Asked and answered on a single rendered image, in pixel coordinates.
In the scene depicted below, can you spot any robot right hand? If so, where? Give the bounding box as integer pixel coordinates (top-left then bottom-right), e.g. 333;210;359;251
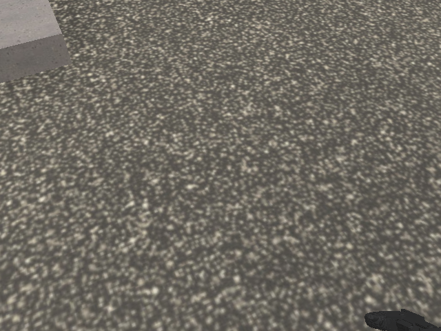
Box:
365;309;441;331

